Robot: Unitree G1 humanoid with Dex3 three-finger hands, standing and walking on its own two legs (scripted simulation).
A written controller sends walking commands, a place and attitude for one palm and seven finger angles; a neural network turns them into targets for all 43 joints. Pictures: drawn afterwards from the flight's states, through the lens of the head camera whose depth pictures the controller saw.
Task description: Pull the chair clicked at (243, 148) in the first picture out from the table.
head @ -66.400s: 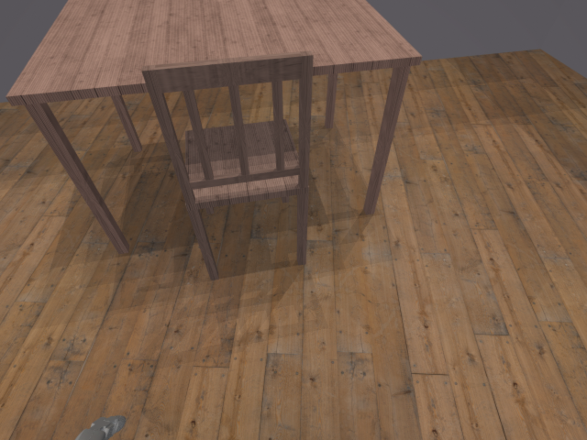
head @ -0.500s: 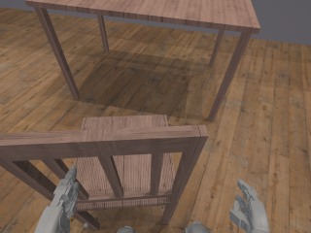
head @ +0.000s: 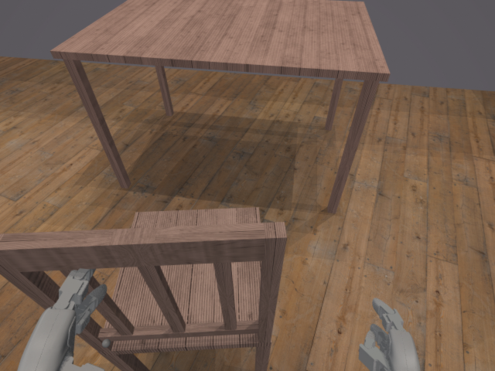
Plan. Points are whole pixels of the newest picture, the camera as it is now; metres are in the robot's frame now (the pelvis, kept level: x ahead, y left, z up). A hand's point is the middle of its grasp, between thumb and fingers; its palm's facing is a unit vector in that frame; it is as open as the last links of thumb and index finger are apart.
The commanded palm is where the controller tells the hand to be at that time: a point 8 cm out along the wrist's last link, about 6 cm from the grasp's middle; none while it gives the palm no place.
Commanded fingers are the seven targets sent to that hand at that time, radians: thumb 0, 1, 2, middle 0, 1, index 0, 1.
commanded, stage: draw the hand back to the body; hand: left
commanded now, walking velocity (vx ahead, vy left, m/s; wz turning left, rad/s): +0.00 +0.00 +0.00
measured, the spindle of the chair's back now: (165, 300) +0.26 +0.16 -0.04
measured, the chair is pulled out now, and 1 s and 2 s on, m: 0.61 0.62 0.63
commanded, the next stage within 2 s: step back with the hand held close in 0.90 s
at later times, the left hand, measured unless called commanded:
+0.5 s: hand (62, 333) +0.16 +0.25 +0.08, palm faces +0.19 -0.84 -0.51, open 8.4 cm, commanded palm +0.16 +0.31 +0.23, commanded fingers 0.00 0.90 0.90 -0.20 -0.30 -0.20 -0.30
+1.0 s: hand (60, 329) +0.16 +0.25 +0.09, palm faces +0.19 -0.81 -0.55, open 6.3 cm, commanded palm +0.16 +0.29 +0.23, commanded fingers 0.00 0.90 0.90 -0.20 -0.30 -0.20 -0.30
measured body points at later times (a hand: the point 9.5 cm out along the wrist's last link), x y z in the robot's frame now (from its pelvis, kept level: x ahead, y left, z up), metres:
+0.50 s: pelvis +0.03 -0.01 +0.03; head +0.02 -0.02 +0.48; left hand +0.14 +0.29 +0.11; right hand +0.23 -0.21 -0.04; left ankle -0.03 +0.16 -0.68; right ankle +0.04 -0.18 -0.68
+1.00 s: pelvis +0.03 -0.01 +0.04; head +0.04 -0.04 +0.49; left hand +0.15 +0.29 +0.12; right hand +0.24 -0.22 -0.05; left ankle -0.03 +0.16 -0.68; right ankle +0.04 -0.18 -0.68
